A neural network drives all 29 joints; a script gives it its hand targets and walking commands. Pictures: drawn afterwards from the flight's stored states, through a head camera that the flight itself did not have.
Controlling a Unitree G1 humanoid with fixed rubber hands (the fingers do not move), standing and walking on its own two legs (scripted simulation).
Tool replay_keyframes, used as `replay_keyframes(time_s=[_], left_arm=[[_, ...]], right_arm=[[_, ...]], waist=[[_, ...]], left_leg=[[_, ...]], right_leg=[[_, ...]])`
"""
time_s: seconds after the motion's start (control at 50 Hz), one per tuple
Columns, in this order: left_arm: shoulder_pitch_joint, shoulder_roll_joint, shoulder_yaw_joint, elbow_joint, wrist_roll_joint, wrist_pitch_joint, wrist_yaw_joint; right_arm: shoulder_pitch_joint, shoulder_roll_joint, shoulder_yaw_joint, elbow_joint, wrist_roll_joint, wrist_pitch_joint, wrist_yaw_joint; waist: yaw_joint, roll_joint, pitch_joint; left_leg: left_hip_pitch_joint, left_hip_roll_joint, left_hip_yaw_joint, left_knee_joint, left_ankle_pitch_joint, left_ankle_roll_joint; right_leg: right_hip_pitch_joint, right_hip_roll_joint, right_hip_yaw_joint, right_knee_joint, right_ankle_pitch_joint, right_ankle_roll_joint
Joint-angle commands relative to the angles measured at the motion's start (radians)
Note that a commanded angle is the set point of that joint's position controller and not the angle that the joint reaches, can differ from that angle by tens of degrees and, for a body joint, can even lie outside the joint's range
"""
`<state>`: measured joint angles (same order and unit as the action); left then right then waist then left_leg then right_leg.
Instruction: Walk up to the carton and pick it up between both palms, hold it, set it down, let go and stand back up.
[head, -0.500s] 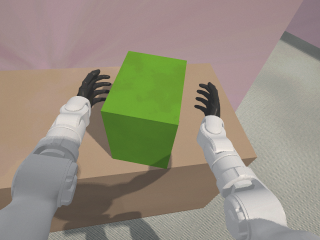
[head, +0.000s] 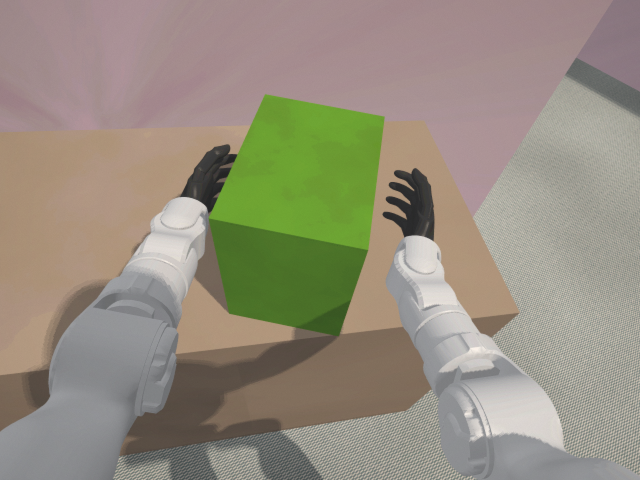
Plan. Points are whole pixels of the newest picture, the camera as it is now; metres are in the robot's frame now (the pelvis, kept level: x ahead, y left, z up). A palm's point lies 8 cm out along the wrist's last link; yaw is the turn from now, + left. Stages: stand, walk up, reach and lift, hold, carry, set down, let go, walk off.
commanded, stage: reach and lift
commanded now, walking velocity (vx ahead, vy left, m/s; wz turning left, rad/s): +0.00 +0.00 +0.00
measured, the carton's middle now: (303, 219) +0.46 -0.04 +0.03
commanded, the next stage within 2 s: none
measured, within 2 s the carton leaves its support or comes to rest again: leaves its support in 1.52 s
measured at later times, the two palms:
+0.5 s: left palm (202, 203) +0.46 +0.10 +0.07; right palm (401, 244) +0.37 -0.15 +0.06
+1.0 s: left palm (204, 202) +0.46 +0.09 +0.07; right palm (403, 248) +0.37 -0.15 +0.06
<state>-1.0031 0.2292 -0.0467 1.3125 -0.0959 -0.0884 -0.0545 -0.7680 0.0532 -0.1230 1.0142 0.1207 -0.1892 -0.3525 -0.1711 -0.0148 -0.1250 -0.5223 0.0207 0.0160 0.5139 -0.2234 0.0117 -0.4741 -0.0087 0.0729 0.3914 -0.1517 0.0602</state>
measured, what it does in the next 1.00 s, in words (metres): stands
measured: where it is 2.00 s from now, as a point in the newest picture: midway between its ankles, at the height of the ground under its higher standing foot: outside the picture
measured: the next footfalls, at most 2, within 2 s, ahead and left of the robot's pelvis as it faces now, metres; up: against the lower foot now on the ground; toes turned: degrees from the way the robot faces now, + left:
none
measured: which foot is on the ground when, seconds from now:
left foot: down 0.00-1.00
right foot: down 0.00-1.00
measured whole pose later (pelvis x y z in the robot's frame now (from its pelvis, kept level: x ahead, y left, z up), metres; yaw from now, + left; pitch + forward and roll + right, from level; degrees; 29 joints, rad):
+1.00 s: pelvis +0.00 +0.00 +0.00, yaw +0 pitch +12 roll -2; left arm -1.01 0.15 0.41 1.31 0.43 -0.16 -0.09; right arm -0.76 0.23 -0.57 1.10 -0.32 -0.44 -0.31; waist -0.17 -0.05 -0.09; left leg -0.47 0.02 0.02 0.47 -0.21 0.01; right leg -0.42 -0.01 0.07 0.35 -0.14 0.06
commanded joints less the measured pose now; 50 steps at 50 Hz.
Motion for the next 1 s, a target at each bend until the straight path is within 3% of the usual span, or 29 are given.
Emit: replay_keyframes(time_s=[0.0, 0.06, 0.08, 0.1, 0.12, 0.14, 0.16, 0.18, 0.24, 0.28, 0.3, 0.32, 0.38, 0.42, 0.44, 0.46, 0.5, 0.52, 0.58, 0.66, 0.72, 0.74, 0.76, 0.8, 0.84, 0.86, 0.9, 0.92, 0.98], left_arm=[[-0.506, -0.109, 0.089, -0.12, 0.079, -0.068, 0.006], [-0.491, -0.133, 0.139, -0.07, 0.141, -0.055, 0.002], [-0.457, -0.175, 0.126, -0.138, 0.144, -0.052, 0.005], [-0.461, -0.164, 0.148, -0.087, 0.154, -0.054, -0.005], [-0.503, -0.165, 0.137, -0.14, 0.159, -0.055, 0.006], [-0.478, -0.19, 0.165, -0.12, 0.176, -0.056, -0.003], [-0.471, -0.193, 0.16, -0.139, 0.196, -0.054, 0.002], [-0.455, -0.207, 0.184, -0.087, 0.219, -0.044, -0.008], [-0.436, -0.268, 0.201, -0.084, 0.262, -0.055, -0.025], [-0.459, -0.265, 0.234, -0.052, 0.295, -0.054, -0.042], [-0.435, -0.3, 0.222, -0.061, 0.313, -0.056, -0.052], [-0.452, -0.317, 0.272, -0.033, 0.327, -0.062, -0.054], [-0.405, -0.514, 0.285, -0.051, 0.419, -0.073, -0.104], [-0.401, -0.649, 0.33, 0.03, 0.495, -0.079, -0.153], [-0.428, -0.637, 0.388, 0.066, 0.54, -0.082, -0.165], [-0.371, -0.683, 0.372, 0.064, 0.54, -0.09, -0.162], [-0.39, -0.697, 0.404, 0.06, 0.588, -0.102, -0.163], [-0.393, -0.69, 0.388, 0.049, 0.584, -0.106, -0.162], [-0.346, -0.705, 0.421, 0.102, 0.61, -0.083, -0.172], [-0.299, -0.717, 0.415, 0.094, 0.621, -0.097, -0.172], [-0.345, -0.761, 0.391, 0.082, 0.606, -0.098, -0.166], [-0.348, -0.75, 0.39, 0.067, 0.621, -0.101, -0.164], [-0.319, -0.726, 0.416, 0.098, 0.634, -0.089, -0.172], [-0.319, -0.707, 0.416, 0.126, 0.627, -0.091, -0.172], [-0.304, -0.723, 0.439, 0.102, 0.645, -0.08, -0.175], [-0.309, -0.725, 0.426, 0.102, 0.639, -0.081, -0.177], [-0.33, -0.745, 0.408, 0.074, 0.643, -0.096, -0.165], [-0.353, -0.751, 0.38, 0.07, 0.633, -0.083, -0.162], [-0.331, -0.703, 0.442, 0.077, 0.653, -0.09, -0.159]], right_arm=[[-0.442, 0.106, -0.138, -0.056, -0.152, -0.059, -0.008], [-0.443, 0.081, -0.164, -0.006, -0.183, -0.068, 0.002], [-0.436, 0.138, -0.157, -0.048, -0.187, -0.086, -0.003], [-0.438, 0.139, -0.192, -0.017, -0.225, -0.095, -0.007], [-0.434, 0.126, -0.187, 0.002, -0.228, -0.104, -0.017], [-0.451, 0.165, -0.179, -0.007, -0.235, -0.113, -0.003], [-0.438, 0.138, -0.209, 0.023, -0.24, -0.122, -0.014], [-0.449, 0.165, -0.196, 0.029, -0.253, -0.119, 0.001], [-0.425, 0.201, -0.229, 0.065, -0.305, -0.149, 0.017], [-0.438, 0.225, -0.255, 0.093, -0.341, -0.161, 0.029], [-0.433, 0.258, -0.261, 0.087, -0.359, -0.162, 0.029], [-0.407, 0.281, -0.276, 0.116, -0.382, -0.167, 0.047], [-0.398, 0.477, -0.282, 0.079, -0.476, -0.223, 0.095], [-0.454, 0.649, -0.259, 0.057, -0.551, -0.23, 0.158], [-0.433, 0.65, -0.288, 0.099, -0.594, -0.216, 0.166], [-0.389, 0.687, -0.278, 0.086, -0.606, -0.232, 0.18], [-0.376, 0.692, -0.298, 0.123, -0.635, -0.23, 0.193], [-0.387, 0.704, -0.293, 0.129, -0.63, -0.238, 0.191], [-0.364, 0.696, -0.281, 0.14, -0.642, -0.228, 0.194], [-0.295, 0.704, -0.256, 0.149, -0.63, -0.245, 0.188], [-0.381, 0.705, -0.275, 0.085, -0.617, -0.279, 0.18], [-0.339, 0.706, -0.266, 0.135, -0.623, -0.275, 0.177], [-0.346, 0.694, -0.274, 0.141, -0.622, -0.268, 0.175], [-0.328, 0.691, -0.267, 0.17, -0.633, -0.264, 0.173], [-0.312, 0.698, -0.262, 0.161, -0.627, -0.255, 0.174], [-0.318, 0.735, -0.243, 0.153, -0.631, -0.257, 0.173], [-0.343, 0.704, -0.267, 0.15, -0.615, -0.272, 0.178], [-0.375, 0.703, -0.248, 0.142, -0.596, -0.275, 0.172], [-0.317, 0.711, -0.257, 0.171, -0.64, -0.257, 0.174]], waist=[[-0.082, 0.074, -0.571], [-0.054, 0.107, -0.487], [-0.062, 0.106, -0.524], [-0.069, 0.114, -0.497], [-0.077, 0.138, -0.525], [-0.057, 0.123, -0.507], [-0.071, 0.17, -0.523], [-0.042, 0.144, -0.49], [-0.061, 0.133, -0.451], [-0.038, 0.138, -0.416], [-0.05, 0.1, -0.411], [-0.025, 0.106, -0.388], [-0.031, 0.137, -0.435], [0.036, 0.091, -0.396], [0.014, 0.097, -0.348], [0.02, 0.103, -0.383], [0.024, 0.123, -0.34], [0.009, 0.103, -0.352], [0.043, 0.103, -0.304], [0.04, 0.081, -0.276], [0.046, 0.116, -0.364], [0.036, 0.136, -0.349], [0.048, 0.114, -0.288], [0.071, 0.104, -0.273], [0.05, 0.078, -0.249], [0.076, 0.071, -0.308], [0.055, 0.132, -0.334], [0.072, 0.16, -0.364], [0.065, 0.087, -0.267]], left_leg=[[0.288, -0.009, 0.022, 0.037, 0.235, -0.054], [0.325, -0.007, 0.025, 0.023, 0.235, -0.056], [0.374, 0.002, 0.026, 0.029, 0.32, -0.073], [0.329, -0.008, 0.029, 0.027, 0.275, -0.068], [0.367, -0.002, 0.029, 0.037, 0.328, -0.082], [0.352, -0.004, 0.037, 0.043, 0.331, -0.08], [0.367, 0.0, 0.033, 0.036, 0.357, -0.089], [0.339, 0.0, 0.042, 0.036, 0.326, -0.077], [0.41, 0.002, 0.038, 0.033, 0.398, -0.084], [0.384, 0.001, 0.048, 0.017, 0.356, -0.083], [0.378, 0.004, 0.045, 0.008, 0.321, -0.079], [0.358, -0.005, 0.06, -0.013, 0.295, -0.07], [0.451, -0.017, 0.067, -0.006, 0.449, -0.093], [0.408, -0.026, 0.078, -0.017, 0.385, -0.069], [0.387, -0.028, 0.078, -0.048, 0.312, -0.059], [0.437, -0.024, 0.077, -0.048, 0.386, -0.066], [0.433, -0.02, 0.081, -0.055, 0.379, -0.073], [0.449, -0.019, 0.087, -0.061, 0.386, -0.077], [0.413, -0.026, 0.095, -0.078, 0.343, -0.058], [0.41, -0.02, 0.103, -0.077, 0.414, -0.063], [0.411, -0.012, 0.094, -0.059, 0.423, -0.082], [0.445, -0.008, 0.086, -0.058, 0.467, -0.083], [0.395, -0.013, 0.093, -0.058, 0.384, -0.073], [0.374, -0.013, 0.096, -0.07, 0.373, -0.056], [0.42, -0.015, 0.095, -0.084, 0.359, -0.057], [0.375, -0.016, 0.097, -0.081, 0.343, -0.049], [0.444, -0.005, 0.094, -0.067, 0.419, -0.077], [0.454, 0.001, 0.089, -0.075, 0.428, -0.081], [0.411, -0.011, 0.101, -0.086, 0.374, -0.058]], right_leg=[[0.048, 0.046, -0.136, 0.014, 0.341, -0.031], [0.035, 0.051, -0.146, -0.014, 0.279, -0.045], [0.04, 0.058, -0.164, -0.01, 0.331, -0.04], [0.073, 0.052, -0.151, -0.004, 0.329, -0.042], [0.075, 0.065, -0.163, -0.009, 0.352, -0.041], [0.093, 0.054, -0.163, 0.003, 0.363, -0.035], [0.062, 0.06, -0.152, -0.01, 0.363, -0.046], [0.082, 0.056, -0.154, -0.01, 0.331, -0.044], [0.08, 0.059, -0.174, -0.029, 0.367, -0.045], [0.116, 0.06, -0.178, -0.029, 0.314, -0.041], [0.113, 0.059, -0.177, -0.046, 0.291, -0.039], [0.135, 0.056, -0.168, -0.048, 0.279, -0.043], [0.203, 0.057, -0.193, -0.05, 0.4, -0.035], [0.221, 0.057, -0.189, -0.066, 0.328, -0.044], [0.238, 0.057, -0.183, -0.077, 0.288, -0.046], [0.266, 0.06, -0.206, -0.082, 0.372, -0.051], [0.251, 0.062, -0.198, -0.086, 0.325, -0.042], [0.265, 0.067, -0.202, -0.091, 0.367, -0.041], [0.301, 0.057, -0.196, -0.106, 0.365, -0.044], [0.31, 0.065, -0.208, -0.099, 0.41, -0.044], [0.3, 0.067, -0.206, -0.103, 0.391, -0.049], [0.28, 0.065, -0.206, -0.106, 0.403, -0.043], [0.282, 0.064, -0.191, -0.106, 0.362, -0.05], [0.291, 0.058, -0.205, -0.111, 0.353, -0.051], [0.278, 0.063, -0.207, -0.119, 0.346, -0.038], [0.302, 0.059, -0.202, -0.105, 0.363, -0.041], [0.257, 0.071, -0.21, -0.109, 0.35, -0.052], [0.248, 0.07, -0.215, -0.113, 0.339, -0.056], [0.296, 0.068, -0.215, -0.126, 0.337, -0.051]])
